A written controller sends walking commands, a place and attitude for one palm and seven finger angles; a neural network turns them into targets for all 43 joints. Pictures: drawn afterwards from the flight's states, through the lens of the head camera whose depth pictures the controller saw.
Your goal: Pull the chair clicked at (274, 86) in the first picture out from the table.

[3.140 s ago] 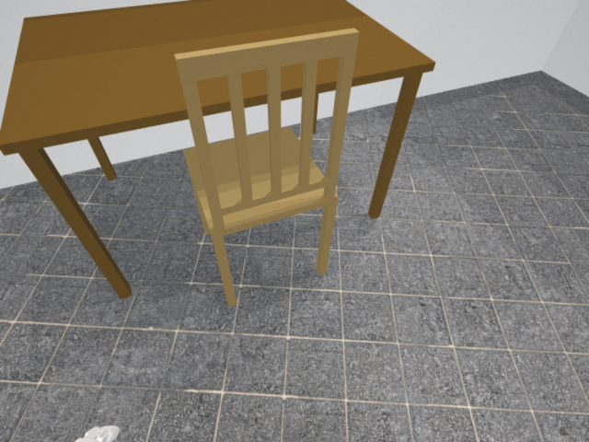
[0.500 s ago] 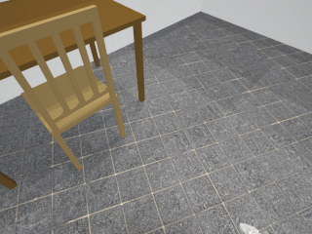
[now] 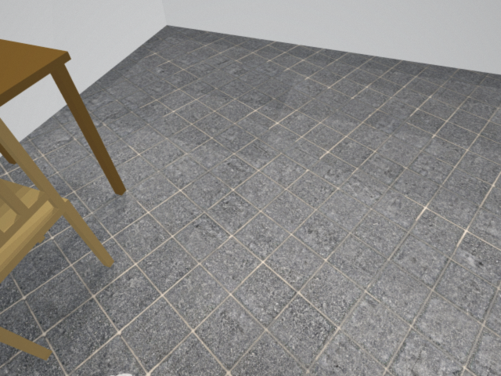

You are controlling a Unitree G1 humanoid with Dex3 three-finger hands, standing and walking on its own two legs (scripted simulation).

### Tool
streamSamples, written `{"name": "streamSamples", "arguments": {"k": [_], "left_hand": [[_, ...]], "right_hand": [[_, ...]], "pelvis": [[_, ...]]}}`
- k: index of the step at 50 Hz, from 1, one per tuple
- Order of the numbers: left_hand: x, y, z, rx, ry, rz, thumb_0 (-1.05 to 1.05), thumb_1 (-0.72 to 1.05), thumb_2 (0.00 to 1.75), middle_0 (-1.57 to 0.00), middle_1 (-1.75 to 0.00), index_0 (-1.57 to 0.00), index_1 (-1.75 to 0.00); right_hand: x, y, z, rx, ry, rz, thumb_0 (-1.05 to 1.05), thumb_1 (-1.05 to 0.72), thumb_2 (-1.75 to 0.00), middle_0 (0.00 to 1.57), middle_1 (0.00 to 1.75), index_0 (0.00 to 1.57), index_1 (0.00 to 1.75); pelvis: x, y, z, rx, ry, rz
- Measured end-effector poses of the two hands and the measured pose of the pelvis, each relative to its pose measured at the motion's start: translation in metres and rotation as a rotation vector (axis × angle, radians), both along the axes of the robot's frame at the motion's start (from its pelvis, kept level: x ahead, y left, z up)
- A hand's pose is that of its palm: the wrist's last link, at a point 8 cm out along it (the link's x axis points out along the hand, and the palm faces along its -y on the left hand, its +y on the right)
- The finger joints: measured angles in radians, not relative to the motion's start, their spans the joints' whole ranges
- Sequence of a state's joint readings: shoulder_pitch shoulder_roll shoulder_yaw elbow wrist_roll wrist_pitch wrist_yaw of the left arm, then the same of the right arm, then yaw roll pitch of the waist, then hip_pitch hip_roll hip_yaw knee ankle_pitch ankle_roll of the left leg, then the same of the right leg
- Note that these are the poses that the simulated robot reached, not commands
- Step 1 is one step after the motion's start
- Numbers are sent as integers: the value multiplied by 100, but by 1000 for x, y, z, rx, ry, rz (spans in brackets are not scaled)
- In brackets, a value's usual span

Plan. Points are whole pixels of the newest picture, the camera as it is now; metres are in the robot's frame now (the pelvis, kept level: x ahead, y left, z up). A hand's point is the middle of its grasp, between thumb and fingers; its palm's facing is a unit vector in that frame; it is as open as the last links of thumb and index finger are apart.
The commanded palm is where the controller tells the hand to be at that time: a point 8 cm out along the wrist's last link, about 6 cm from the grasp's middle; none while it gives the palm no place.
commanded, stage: walk to a spot facing it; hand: left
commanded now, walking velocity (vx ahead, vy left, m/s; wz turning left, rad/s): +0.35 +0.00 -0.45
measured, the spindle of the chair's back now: out of the picture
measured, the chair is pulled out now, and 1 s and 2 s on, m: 0.00 0.00 0.00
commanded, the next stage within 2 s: turn to face it in 1.22 s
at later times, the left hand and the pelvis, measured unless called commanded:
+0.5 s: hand (144, 372) +0.17 +0.21 -0.20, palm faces -0.11 -0.99 -0.13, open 7.4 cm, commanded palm none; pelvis +0.18 +0.04 -0.01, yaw -12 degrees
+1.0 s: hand (199, 218) +0.51 +0.14 -0.17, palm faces -0.42 -0.90 -0.10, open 7.4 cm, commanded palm none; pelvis +0.37 +0.03 +0.01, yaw -25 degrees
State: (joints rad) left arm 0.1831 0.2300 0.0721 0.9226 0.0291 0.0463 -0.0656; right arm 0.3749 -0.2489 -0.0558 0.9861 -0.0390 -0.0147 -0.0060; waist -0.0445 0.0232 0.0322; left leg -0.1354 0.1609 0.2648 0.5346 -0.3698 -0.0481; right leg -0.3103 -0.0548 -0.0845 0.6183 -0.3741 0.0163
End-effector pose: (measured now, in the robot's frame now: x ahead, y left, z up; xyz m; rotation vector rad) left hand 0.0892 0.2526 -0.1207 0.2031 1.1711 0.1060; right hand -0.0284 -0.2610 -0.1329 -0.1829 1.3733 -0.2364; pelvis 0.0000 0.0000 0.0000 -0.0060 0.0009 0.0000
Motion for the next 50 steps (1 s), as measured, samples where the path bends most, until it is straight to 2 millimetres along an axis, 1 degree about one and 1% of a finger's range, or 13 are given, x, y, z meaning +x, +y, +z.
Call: {"name": "streamSamples", "arguments": {"k": [3,6,10,15,20,22,24,27,31,34,38,44,50], "left_hand": [[33,-18,-1,12,-84,-31,1,91,90,-20,-30,-20,-30],[43,-30,4,9,-94,-24,1,91,90,-20,-30,-20,-30],[41,-38,2,-1,-11,-44,0,91,90,-20,-30,-20,-30],[38,-37,-9,-31,111,-51,1,90,90,-20,-30,-20,-30],[46,-18,-28,-57,213,-22,1,90,90,-20,-30,-20,-30],[57,-6,-41,-65,250,-13,1,90,90,-20,-30,-20,-30],[74,7,-52,-67,286,-20,1,90,90,-20,-30,-20,-30],[114,22,-49,-57,283,-60,1,91,90,-20,-30,-20,-30],[183,32,-33,-53,203,-106,1,91,90,-20,-30,-20,-30],[230,33,-24,-50,151,-134,1,91,90,-19,-30,-20,-30],[284,27,-19,-50,122,-181,1,91,90,-19,-30,-20,-30],[355,-2,-21,-62,124,-276,1,91,90,-19,-30,-20,-30],[436,-59,-24,-91,101,-404,1,91,90,-19,-30,-19,-30]], "right_hand": [[-16,-16,-11,9,88,-35,1,-91,-89,20,30,20,30],[0,-23,-6,11,89,-53,1,-91,-89,19,30,20,30],[54,-23,6,8,-34,-71,2,-91,-90,19,30,19,29],[136,-10,16,11,-182,-64,1,-91,-90,19,30,19,29],[219,17,21,3,-271,-24,1,-91,-90,19,30,19,29],[249,28,19,-15,-308,-13,1,-91,-90,19,30,20,30],[268,38,17,-38,-337,-20,1,-91,-90,20,30,20,30],[272,55,21,-44,-320,-69,1,-91,-89,20,30,20,30],[257,72,27,-50,-238,-173,0,-93,-89,20,30,20,30],[242,81,27,-47,-162,-232,0,-94,-89,20,30,20,30],[224,101,24,-18,-66,-314,0,-94,-89,20,30,20,30],[208,137,17,49,56,-442,1,-92,-89,19,30,20,30],[208,167,15,127,169,-554,1,-91,-89,20,30,20,30]], "pelvis": [[12,-12,-9,-10,-7,-12],[29,-17,-2,-8,-17,-36],[54,-19,8,0,-18,-80],[88,-10,9,-15,-15,-123],[135,10,1,-38,-13,-155],[158,21,-8,-47,-14,-172],[176,31,-15,-42,-23,-193],[198,41,-9,-40,-38,-228],[229,51,6,-38,-38,-260],[251,57,12,-37,-30,-285],[280,58,14,-29,-24,-323],[322,50,12,-24,-19,-380],[366,30,6,-29,-9,-436]]}}
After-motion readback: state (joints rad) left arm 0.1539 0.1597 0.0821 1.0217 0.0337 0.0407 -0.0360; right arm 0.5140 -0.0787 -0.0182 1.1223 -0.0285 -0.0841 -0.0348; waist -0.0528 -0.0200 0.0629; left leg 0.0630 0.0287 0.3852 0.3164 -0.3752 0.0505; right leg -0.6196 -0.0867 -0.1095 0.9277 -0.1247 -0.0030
